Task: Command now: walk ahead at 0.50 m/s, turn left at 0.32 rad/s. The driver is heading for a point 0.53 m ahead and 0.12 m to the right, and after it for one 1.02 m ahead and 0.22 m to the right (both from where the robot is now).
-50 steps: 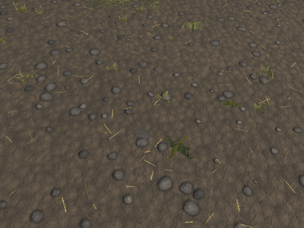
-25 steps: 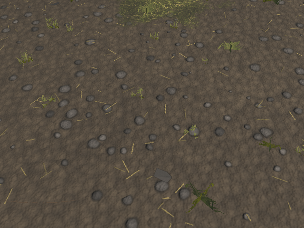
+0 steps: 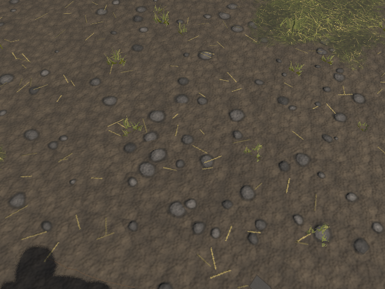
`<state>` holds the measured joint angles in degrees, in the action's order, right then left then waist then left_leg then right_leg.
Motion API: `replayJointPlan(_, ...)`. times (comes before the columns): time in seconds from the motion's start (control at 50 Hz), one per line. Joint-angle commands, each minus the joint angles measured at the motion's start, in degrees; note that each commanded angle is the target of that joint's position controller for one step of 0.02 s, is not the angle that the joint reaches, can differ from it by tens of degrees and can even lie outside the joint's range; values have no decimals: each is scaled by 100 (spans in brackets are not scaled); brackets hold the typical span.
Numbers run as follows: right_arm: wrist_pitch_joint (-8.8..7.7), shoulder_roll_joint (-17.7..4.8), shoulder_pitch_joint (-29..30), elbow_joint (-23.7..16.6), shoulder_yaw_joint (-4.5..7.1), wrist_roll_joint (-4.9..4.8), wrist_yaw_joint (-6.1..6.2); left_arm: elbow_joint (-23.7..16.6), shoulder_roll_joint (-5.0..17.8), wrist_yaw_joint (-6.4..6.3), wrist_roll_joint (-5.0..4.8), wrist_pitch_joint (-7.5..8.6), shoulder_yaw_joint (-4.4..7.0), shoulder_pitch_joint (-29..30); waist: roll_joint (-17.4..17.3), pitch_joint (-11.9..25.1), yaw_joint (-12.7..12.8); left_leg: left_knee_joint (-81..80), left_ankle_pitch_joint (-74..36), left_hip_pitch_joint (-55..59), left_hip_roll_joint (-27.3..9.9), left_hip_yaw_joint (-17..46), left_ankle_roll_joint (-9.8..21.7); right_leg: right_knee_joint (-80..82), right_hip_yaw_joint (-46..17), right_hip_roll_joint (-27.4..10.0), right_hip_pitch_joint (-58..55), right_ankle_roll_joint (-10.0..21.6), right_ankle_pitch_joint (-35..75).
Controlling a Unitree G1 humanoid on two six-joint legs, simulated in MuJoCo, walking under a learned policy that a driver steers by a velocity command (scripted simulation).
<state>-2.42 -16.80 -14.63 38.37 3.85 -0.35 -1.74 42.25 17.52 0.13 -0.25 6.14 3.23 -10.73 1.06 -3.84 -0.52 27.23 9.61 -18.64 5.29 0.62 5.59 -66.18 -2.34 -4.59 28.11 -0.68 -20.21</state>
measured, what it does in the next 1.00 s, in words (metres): walks ahead, turning right: right foot, then left foot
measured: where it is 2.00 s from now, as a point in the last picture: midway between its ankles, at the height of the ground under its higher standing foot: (266, 160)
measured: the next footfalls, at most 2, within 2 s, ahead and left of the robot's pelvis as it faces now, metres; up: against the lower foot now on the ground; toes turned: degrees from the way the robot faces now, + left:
right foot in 0.38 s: +0.39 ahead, -0.17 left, +0.00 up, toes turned -8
left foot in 0.86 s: +0.70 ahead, -0.04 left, +0.00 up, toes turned -26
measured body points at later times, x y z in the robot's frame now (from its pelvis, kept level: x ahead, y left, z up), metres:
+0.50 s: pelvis +0.29 -0.08 -0.01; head +0.33 -0.09 +0.44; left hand +0.48 +0.17 -0.10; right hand +0.33 -0.37 -0.12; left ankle +0.17 +0.07 -0.64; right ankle +0.35 -0.16 -0.74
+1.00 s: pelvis +0.58 -0.10 +0.00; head +0.60 -0.10 +0.45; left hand +0.77 +0.13 -0.12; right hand +0.61 -0.40 -0.09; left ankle +0.67 -0.02 -0.74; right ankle +0.43 -0.18 -0.65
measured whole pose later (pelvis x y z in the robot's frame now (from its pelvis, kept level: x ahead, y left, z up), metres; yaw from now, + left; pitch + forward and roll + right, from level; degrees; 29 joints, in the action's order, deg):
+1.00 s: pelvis +0.58 -0.10 +0.00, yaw -25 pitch +1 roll +1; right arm -6.2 -15.4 -11.3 40.8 2.8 0.4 -1.3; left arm 42.3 17.2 -0.5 -1.0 2.0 2.8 -18.8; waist 2.0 -0.4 0.5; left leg 27.3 9.9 -18.8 2.8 0.6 1.8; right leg -65.7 -6.1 2.6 22.0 1.6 -23.1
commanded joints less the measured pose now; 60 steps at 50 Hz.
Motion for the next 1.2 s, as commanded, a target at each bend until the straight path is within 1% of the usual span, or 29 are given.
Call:
replayJointPlan(0.02, -183, -627, 165, -378, 139, 47, 79, -160, 537, 4, 60, -59, 145, -432, -363, 766, 179, -1435, -1711, 955, -1603, 1634, 1138, 442, -72, -310, 652, -134, 549)
replayJointPlan(0.08, -232, -742, -52, -153, 142, 52, 142, -253, 352, 3, 31, -141, 58, 49, -413, 474, -1, -1658, -1823, 846, -1465, 1010, 953, 1326, -7, -358, 885, -235, 1569)
replayJointPlan(0.16, -262, -812, -227, 69, 121, 60, 164, -343, 258, 100, -62, -99, -6, 652, -446, 193, -315, -1884, -1102, 998, -1399, 492, 652, 2643, 120, -191, 758, -105, 2900)
replayJointPlan(0.28, -177, -891, -517, 456, 173, 28, 171, -637, 274, 311, -116, -74, -20, 1180, -346, -120, -502, -1616, -1551, 2294, -1909, 226, 538, 3370, 79, 57, 1338, 248, 2301)
replayJointPlan(0.34, -73, -1029, -343, 449, 223, 5, 249, -666, 408, 376, -67, -88, 48, 806, -549, 255, -212, -795, -3824, 2628, -1920, -46, 315, 3427, 453, 412, 682, 524, 1473)
replayJointPlan(0.38, 19, -1042, -189, 373, 203, 6, 334, -401, 836, 308, -47, -131, 293, -466, -481, 1080, 503, 1060, -5110, 2178, -1580, -451, 19, 3639, 682, 833, -1197, 838, 1584)
replayJointPlan(0.4, -19, -824, -314, 231, 96, 129, 385, -296, 1290, 226, -51, -175, 422, -1351, 191, 1761, 789, 2869, -3292, 813, -1320, -612, -226, 3588, -767, -138, -2965, 1258, 1946)
replayJointPlan(0.42, -177, -141, -997, 84, -119, 214, 257, -290, 1569, 252, -108, -138, 454, -1394, 1550, 2336, 233, 4691, 2050, -1673, -31, -123, -598, 4159, -3875, -1356, -4873, 2340, 822)
replayJointPlan(0.44, -362, -650, -483, 121, -52, 51, 151, -307, 987, 231, -144, -153, 320, -1555, 887, 2428, 680, 5142, 2222, -2349, -261, 703, -513, 4684, -4222, -1313, -5110, 2180, 41)
replayJointPlan(0.46, -481, -835, 81, -93, -8, -138, 86, -358, 859, 190, -98, -164, 278, -1273, 599, 1619, 723, 5023, 1705, -2709, -525, 651, -434, 4825, -3444, -1174, -4495, 1957, 215)
replayJointPlan(0.48, -550, -775, 346, -162, -37, -86, 101, -440, 847, 166, -70, -179, 268, -942, -19, 1157, 562, 4602, 1296, -2594, -757, 564, -412, 4893, -2921, -975, -3698, 1826, 705)
replayJointPlan(0.5, -561, -789, 459, -185, -2, 50, 131, -516, 749, 150, -49, -195, 233, -654, -231, 801, 367, 4115, 1065, -2348, -899, 517, -474, 5002, -2540, -803, -2989, 1778, 1336)
replayJointPlan(0.52, -518, -785, 366, -206, 23, 95, 139, -601, 677, 125, 18, -198, 194, -502, -66, 732, 173, 3904, 929, -1987, -991, 543, -532, 5132, -2322, -663, -2531, 1789, 1798)
replayJointPlan(0.58, -357, -613, 153, -178, -5, 139, 177, -623, 708, 55, -26, -200, 206, -385, 126, 564, -31, 3183, 804, -1719, -1036, 370, -816, 5338, -1823, -460, -1787, 1843, 2465)
replayJointPlan(0.64, -315, -412, 715, -317, -87, 158, 204, -535, 893, -43, -71, -232, 267, -526, 170, 382, 134, 1951, -304, -1526, -893, 243, -1014, 5365, -1334, -115, -1302, 1614, 2465)
replayJointPlan(0.7, -372, -315, 1321, -423, -125, 96, 155, -416, 911, -98, -106, -309, 279, -796, 292, 398, 410, 808, -1370, -987, -595, 194, -1044, 5212, -1258, 78, -1152, 1347, 2039)
replayJointPlan(0.74, -413, -394, 1568, -496, -95, 30, 116, -329, 914, -110, -138, -353, 288, -988, 341, 404, 495, 444, -1453, -864, -500, 291, -1003, 5028, -1537, -22, -1373, 1285, 1776)
replayJointPlan(0.8, -479, -610, 1542, -506, 8, -6, 68, -297, 853, -132, -138, -410, 289, -1023, 481, 435, 384, 49, -949, -721, -487, 492, -811, 4537, -2100, -233, -1948, 1161, 1556)
replayJointPlan(0.84, -529, -714, 961, -337, 90, 6, 71, -299, 736, -126, -92, -432, 263, -908, 608, 580, 71, -202, -791, -52, -518, 320, -546, 4074, -2110, -225, -2072, 1018, 1925)
replayJointPlan(0.86, -562, -863, 424, -240, 166, 85, 101, -317, 501, -101, -55, -414, 178, -932, 504, 1010, -177, -227, -764, 898, -775, 448, -301, 3324, -1856, 45, -1919, 852, 2192)
replayJointPlan(0.88, -561, -1144, -395, -174, 232, 157, 138, -399, 197, -90, 53, -394, 55, -1051, -166, 1800, -456, -128, -532, 2305, -1713, 1473, 76, 1770, -1369, 430, -1241, 648, 1173)
replayJointPlan(0.9, -475, -1540, -831, 146, 362, 160, 72, -460, -21, -83, -146, -335, -18, -1888, -2193, 2194, -94, -735, 862, 3712, -2729, 4140, 1015, 83, -740, 1141, 734, 289, -1235)
replayJointPlan(0.92, -463, -979, -731, 62, 244, -10, 33, -305, 546, -98, -185, -316, 65, -1741, -1419, 1714, -264, -1021, 2097, 3485, -2714, 4491, 920, -544, -976, 748, 1401, 237, -1195)
replayJointPlan(0.94, -436, -691, -494, 42, 164, -21, 50, -386, 789, -86, -159, -315, 136, -1050, -838, 1005, -406, -1068, 1942, 2852, -2472, 3598, 702, -666, -888, 580, 1576, 222, -666)
replayJointPlan(0.96, -404, -645, -246, 5, 124, 50, 52, -477, 725, -94, -97, -306, 124, -659, -439, 677, -335, -1144, 1260, 2262, -2235, 2966, 606, -548, -677, 411, 1460, 206, -309)
replayJointPlan(1.0, -390, -490, -50, 71, 52, 113, 71, -579, 558, -41, -35, -256, 124, -414, -533, 367, -124, -1363, 142, 1548, -1892, 2199, 600, -1, -542, 105, 1189, 192, 117)
replayJointPlan(1.06, -413, -518, -112, 206, 54, 25, 71, -573, 285, 6, -30, -269, 49, -422, -713, 400, -29, -1628, -576, 1270, -1753, 1653, 726, 685, -247, -23, 980, 96, 233)
replayJointPlan(1.12, -374, -780, -205, 336, 116, -16, 107, -721, 113, 33, 14, -233, -48, 112, -565, 298, -155, -1835, -926, 1178, -1735, 1225, 768, 1745, -92, -101, 972, 9, 947)
replayJointPlan(1.2, -286, -890, -548, 554, 119, -98, 120, -857, 85, 98, -22, -150, -82, 827, -532, 185, -396, -1795, -1103, 1005, -1555, 812, 605, 3002, 96, 119, 360, -44, 1980)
